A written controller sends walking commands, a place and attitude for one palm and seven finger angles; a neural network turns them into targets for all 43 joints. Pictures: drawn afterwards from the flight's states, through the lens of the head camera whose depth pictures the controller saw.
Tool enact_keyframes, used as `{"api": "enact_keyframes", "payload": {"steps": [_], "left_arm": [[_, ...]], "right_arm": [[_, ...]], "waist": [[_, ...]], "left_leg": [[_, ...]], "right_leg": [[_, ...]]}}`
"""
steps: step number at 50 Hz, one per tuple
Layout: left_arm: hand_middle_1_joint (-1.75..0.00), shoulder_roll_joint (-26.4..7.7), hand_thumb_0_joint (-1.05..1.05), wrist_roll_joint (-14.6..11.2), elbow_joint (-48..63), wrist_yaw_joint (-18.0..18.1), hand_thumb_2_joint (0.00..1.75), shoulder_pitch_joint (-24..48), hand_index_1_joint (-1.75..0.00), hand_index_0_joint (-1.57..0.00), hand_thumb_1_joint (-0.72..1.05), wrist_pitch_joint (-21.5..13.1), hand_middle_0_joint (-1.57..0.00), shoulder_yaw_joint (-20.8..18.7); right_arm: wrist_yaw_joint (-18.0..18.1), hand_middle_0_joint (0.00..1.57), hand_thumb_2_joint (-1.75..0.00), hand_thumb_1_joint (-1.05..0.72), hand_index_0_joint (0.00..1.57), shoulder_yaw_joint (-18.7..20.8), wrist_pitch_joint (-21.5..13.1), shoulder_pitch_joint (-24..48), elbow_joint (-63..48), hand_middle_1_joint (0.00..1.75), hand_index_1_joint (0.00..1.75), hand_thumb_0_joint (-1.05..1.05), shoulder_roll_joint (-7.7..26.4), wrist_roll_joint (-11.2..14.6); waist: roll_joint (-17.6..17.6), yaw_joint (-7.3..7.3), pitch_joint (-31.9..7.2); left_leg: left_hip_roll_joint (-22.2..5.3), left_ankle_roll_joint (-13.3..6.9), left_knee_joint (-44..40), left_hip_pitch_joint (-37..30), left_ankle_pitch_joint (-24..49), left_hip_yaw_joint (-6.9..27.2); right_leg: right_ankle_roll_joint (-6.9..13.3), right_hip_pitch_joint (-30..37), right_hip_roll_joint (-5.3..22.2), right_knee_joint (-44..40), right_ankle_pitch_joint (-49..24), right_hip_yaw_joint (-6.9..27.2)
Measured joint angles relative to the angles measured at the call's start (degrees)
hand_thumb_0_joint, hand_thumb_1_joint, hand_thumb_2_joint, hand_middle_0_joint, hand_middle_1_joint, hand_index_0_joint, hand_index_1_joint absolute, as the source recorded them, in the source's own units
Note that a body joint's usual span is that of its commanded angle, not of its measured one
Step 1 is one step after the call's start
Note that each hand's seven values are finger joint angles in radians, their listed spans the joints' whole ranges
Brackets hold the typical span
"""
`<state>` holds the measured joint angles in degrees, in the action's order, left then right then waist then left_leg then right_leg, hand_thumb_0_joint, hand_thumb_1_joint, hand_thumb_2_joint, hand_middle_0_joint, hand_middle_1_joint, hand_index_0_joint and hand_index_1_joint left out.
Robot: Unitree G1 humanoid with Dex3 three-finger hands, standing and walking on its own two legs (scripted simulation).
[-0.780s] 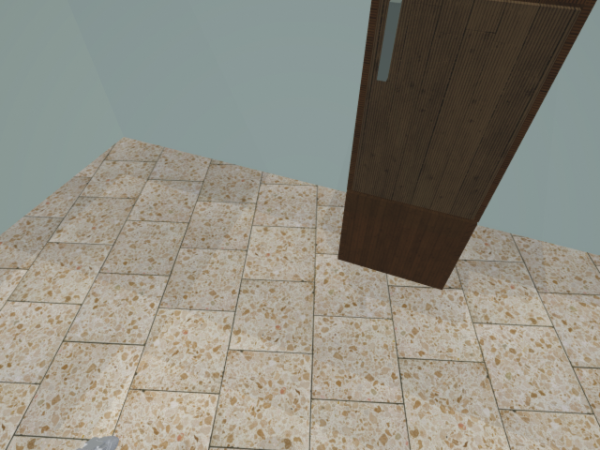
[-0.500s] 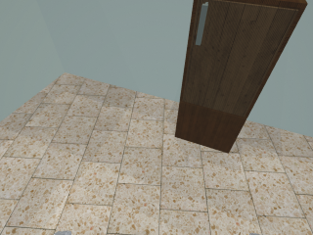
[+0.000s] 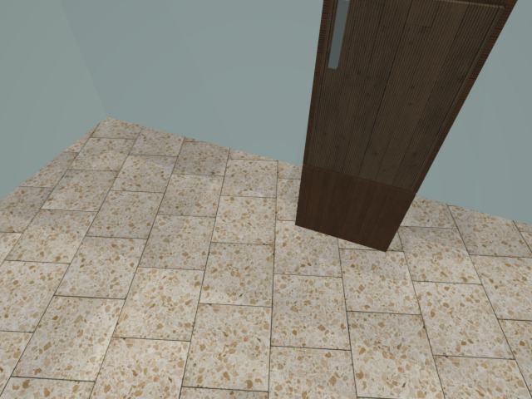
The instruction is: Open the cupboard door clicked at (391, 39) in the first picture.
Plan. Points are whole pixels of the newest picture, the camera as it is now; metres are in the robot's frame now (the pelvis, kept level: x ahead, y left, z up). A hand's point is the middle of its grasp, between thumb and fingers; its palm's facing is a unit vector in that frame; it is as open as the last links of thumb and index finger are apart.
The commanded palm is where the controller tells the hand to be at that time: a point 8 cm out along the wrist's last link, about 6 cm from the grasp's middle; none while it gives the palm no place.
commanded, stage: stand and wait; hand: left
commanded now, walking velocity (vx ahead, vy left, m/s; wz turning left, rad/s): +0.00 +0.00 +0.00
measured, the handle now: (339, 32) +0.96 -0.14 +0.15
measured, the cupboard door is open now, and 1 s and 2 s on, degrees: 0 0 0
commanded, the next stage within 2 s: look at it before walking up in 0.04 s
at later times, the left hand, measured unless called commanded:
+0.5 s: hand out of the picture +0.09 +0.25 -0.15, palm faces -0.03 -0.94 -0.34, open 7.4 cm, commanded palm none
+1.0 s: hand out of the picture +0.08 +0.23 -0.16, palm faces -0.07 -0.94 -0.32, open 7.4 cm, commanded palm none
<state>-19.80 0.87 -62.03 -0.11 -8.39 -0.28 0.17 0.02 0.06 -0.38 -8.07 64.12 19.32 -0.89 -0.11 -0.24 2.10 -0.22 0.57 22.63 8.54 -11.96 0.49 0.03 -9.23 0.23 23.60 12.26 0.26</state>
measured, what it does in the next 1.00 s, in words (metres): stands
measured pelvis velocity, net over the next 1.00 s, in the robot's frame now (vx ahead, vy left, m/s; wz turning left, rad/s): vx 0.01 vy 0.00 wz -0.07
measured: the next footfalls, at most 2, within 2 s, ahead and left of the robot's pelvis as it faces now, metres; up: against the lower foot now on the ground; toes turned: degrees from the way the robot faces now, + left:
left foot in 1.60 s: +0.02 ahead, +0.14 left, +0.00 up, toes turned -12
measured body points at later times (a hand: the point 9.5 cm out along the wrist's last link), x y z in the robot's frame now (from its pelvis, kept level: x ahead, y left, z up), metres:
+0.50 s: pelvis +0.01 +0.00 +0.00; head +0.01 +0.00 +0.45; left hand +0.09 +0.30 -0.13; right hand +0.09 -0.29 -0.13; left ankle +0.00 +0.13 -0.74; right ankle +0.01 -0.12 -0.74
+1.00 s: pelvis +0.01 +0.00 +0.00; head +0.02 +0.00 +0.44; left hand +0.08 +0.28 -0.14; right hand +0.08 -0.28 -0.14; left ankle +0.01 +0.13 -0.74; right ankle +0.01 -0.12 -0.74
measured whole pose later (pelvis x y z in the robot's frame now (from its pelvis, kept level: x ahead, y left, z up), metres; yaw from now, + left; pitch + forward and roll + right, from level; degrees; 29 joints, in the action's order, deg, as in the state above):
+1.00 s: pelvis +0.01 +0.00 +0.00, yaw -4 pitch -1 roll +0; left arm -17.4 1.2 -59.2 0.5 -10.2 1.8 -0.7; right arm 1.3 0.8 0.4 -6.6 60.2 16.6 -0.9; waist -0.2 0.6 2.6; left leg -2.0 1.1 26.7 10.1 -15.1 -2.9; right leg 0.3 -12.2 -1.6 27.4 13.7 3.6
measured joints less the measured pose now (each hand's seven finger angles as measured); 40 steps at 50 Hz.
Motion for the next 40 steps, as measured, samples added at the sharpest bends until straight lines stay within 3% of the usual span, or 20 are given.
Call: {"api": "enact_keyframes", "payload": {"steps": [40], "left_arm": [[-0.3,0.12,0.0,0.1,-0.17,0.0,0.9,0.69,-0.3,-0.2,0.9,-0.27,-0.2,0.04]], "right_arm": [[0.14,0.21,-0.9,-0.91,0.2,-0.21,-0.33,2.18,-0.32,0.3,0.3,0.0,0.06,0.17]], "waist": [[-0.03,0.4,0.16]], "left_leg": [[-0.17,0.17,-2.19,-1.67,0.29,-0.01]], "right_leg": [[0.1,1.55,-0.14,-1.98,-0.21,0.0]]}}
